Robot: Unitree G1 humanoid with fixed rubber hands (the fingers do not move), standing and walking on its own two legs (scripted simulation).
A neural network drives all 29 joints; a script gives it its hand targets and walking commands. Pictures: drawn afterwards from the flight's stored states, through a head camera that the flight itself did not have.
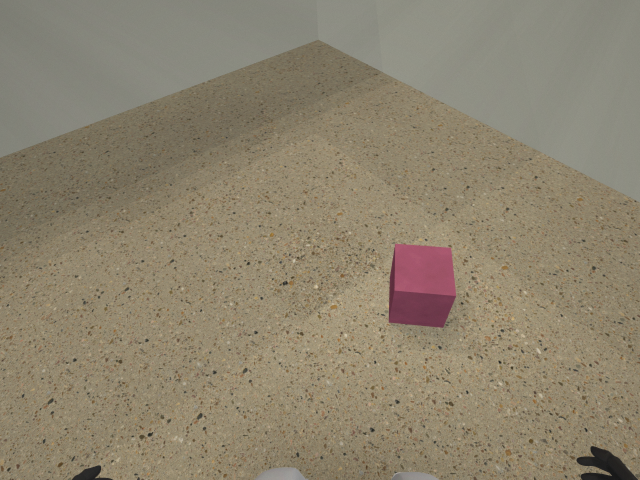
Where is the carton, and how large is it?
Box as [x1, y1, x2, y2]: [389, 244, 455, 327]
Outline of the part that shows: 395,244 390,273 389,322 442,327 455,297 450,248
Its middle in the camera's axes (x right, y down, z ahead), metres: +0.33 +0.15 +1.32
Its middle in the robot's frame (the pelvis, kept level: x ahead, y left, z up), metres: +0.80 -0.26 -0.64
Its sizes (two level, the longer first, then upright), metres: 0.190 0.185 0.203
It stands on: the floor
